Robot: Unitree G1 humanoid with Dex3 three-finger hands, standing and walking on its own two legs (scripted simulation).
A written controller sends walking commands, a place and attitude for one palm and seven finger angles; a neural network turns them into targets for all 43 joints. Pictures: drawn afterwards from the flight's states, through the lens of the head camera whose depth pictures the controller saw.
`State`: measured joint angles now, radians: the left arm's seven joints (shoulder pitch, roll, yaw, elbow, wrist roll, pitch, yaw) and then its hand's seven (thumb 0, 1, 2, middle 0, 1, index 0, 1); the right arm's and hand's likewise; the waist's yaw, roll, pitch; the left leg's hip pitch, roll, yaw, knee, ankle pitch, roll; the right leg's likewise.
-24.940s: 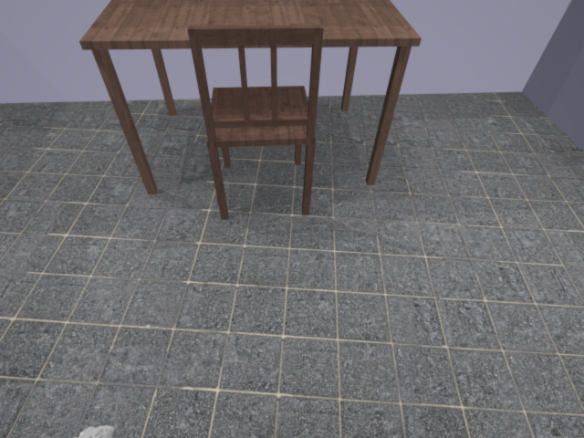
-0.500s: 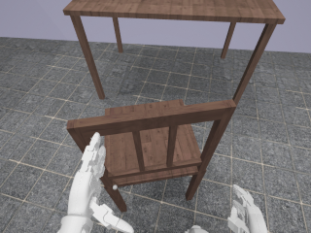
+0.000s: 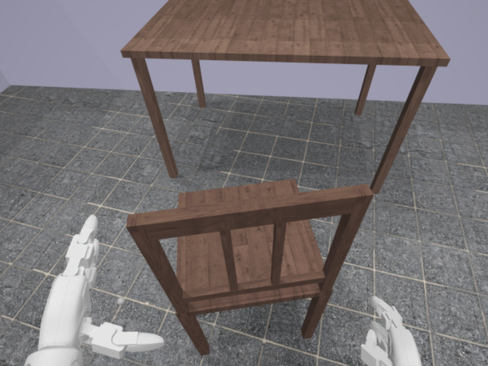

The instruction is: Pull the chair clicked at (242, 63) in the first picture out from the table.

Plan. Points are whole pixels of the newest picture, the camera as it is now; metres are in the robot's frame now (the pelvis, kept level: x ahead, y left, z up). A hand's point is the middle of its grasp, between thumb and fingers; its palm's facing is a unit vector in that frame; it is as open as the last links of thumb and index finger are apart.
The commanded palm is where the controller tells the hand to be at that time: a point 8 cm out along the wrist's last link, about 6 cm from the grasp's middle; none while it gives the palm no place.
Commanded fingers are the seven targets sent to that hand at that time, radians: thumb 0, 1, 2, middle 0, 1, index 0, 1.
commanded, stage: draw the hand back to the body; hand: left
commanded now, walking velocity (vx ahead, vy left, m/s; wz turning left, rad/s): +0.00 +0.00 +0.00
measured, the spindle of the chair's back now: (229, 261) +0.34 +0.07 -0.09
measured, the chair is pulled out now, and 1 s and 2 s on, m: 0.62 0.62 0.62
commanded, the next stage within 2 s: step back with the hand held close in 0.90 s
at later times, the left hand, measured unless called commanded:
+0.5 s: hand (36, 248) +0.21 +0.26 +0.18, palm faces +0.45 -0.78 -0.44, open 9.7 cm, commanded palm +0.16 +0.30 +0.20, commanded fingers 0.00 0.90 0.90 -0.20 -0.30 -0.20 -0.30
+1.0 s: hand (22, 251) +0.20 +0.27 +0.19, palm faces +0.48 -0.77 -0.42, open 7.4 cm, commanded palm +0.16 +0.30 +0.20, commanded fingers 0.00 0.90 0.90 -0.20 -0.30 -0.20 -0.30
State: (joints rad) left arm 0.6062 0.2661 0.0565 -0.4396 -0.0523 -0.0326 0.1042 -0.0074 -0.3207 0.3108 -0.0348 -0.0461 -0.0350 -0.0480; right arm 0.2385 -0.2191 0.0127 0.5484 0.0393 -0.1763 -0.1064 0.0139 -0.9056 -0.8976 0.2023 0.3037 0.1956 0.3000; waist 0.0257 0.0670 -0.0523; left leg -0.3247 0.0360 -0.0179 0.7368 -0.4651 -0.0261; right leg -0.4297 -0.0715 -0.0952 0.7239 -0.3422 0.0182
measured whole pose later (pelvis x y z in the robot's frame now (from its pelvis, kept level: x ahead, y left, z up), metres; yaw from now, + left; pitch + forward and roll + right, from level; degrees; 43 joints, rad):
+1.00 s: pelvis +0.01 +0.00 +0.03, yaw -2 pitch -4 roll -1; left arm 0.49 0.34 0.35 -0.43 -0.05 -0.06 0.16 0.02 0.89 0.90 -0.21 -0.30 -0.21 -0.30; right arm 0.19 -0.22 0.00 0.66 0.02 -0.16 -0.07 0.01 -0.91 -0.90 0.20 0.30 0.20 0.30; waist 0.06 0.08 0.02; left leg -0.03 0.04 0.02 0.44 -0.34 -0.02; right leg -0.15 -0.05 -0.07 0.44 -0.22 0.02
